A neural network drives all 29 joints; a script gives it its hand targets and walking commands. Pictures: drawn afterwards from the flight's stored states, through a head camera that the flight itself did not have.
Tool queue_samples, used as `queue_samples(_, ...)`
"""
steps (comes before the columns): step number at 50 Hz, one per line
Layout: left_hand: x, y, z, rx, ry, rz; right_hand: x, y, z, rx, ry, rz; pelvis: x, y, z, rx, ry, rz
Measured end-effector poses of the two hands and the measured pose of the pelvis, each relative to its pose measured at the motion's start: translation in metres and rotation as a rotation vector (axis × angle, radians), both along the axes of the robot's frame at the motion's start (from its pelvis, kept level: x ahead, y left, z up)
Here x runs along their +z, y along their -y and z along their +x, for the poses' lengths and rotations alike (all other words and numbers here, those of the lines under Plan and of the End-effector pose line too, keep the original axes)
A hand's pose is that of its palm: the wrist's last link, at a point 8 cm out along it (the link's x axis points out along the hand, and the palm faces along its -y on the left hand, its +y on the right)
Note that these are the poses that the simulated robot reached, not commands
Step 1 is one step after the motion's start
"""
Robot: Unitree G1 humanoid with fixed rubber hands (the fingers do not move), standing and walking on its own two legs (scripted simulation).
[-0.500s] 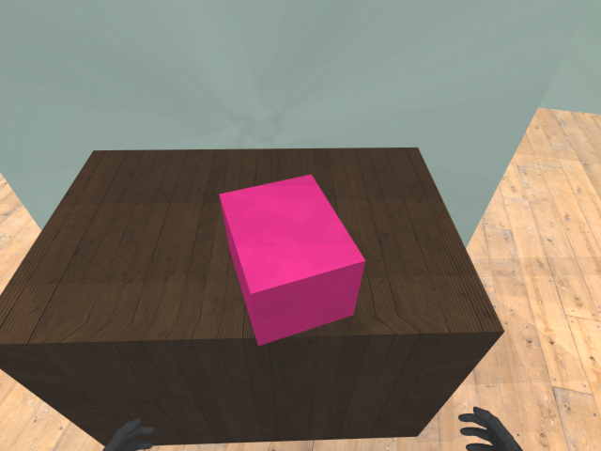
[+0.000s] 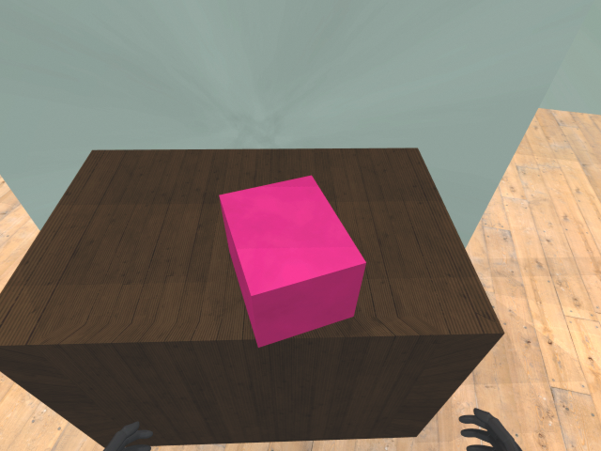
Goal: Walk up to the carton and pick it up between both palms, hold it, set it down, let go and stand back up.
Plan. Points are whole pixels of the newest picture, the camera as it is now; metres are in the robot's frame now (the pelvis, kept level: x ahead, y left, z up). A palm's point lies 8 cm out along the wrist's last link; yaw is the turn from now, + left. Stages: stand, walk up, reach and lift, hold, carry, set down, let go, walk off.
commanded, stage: stand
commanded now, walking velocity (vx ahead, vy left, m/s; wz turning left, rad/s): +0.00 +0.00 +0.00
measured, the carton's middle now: (286, 256) +0.48 +0.03 -0.04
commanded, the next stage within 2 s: none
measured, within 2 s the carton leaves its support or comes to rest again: neither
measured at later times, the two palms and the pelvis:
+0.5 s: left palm out of the picture +0.13 +0.25 -0.09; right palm out of the picture +0.14 -0.28 -0.08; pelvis +0.00 +0.00 +0.00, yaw +0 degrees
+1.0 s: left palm out of the picture +0.13 +0.25 -0.09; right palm out of the picture +0.14 -0.28 -0.08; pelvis +0.01 +0.00 +0.00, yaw +0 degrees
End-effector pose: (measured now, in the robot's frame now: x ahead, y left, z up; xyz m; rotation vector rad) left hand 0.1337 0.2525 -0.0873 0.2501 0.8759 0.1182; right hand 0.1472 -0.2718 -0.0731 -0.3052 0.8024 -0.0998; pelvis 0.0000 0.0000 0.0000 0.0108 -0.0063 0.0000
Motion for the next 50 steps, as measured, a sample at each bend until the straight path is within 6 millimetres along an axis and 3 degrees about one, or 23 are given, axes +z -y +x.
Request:
queue_samples(34,-0.0028,0.0025,-0.0061,0.007,-0.029,0.002,-0.0068,0.0079,-0.0099,-0.019,-0.045,-0.001,0.0010,0.0040,0.0003,-0.001,-0.002,0.003)
queue_samples(50,-0.0039,0.0005,-0.0035,0.010,-0.043,0.000,-0.0057,0.0066,-0.0057,-0.019,-0.048,-0.004,0.0025,0.0023,0.0054,-0.001,-0.009,0.001)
